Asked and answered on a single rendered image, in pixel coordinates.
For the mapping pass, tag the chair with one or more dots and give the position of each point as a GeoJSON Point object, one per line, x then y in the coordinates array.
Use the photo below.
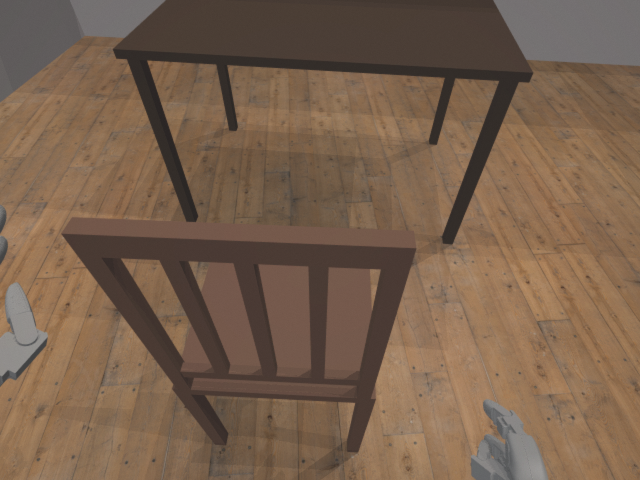
{"type": "Point", "coordinates": [285, 312]}

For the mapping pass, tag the right robot hand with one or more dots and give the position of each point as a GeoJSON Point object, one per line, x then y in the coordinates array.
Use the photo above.
{"type": "Point", "coordinates": [518, 459]}

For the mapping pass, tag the left robot hand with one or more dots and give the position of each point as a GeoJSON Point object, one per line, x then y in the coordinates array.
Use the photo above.
{"type": "Point", "coordinates": [20, 348]}

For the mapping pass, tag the table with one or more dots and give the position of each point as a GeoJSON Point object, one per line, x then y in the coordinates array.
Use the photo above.
{"type": "Point", "coordinates": [464, 39]}

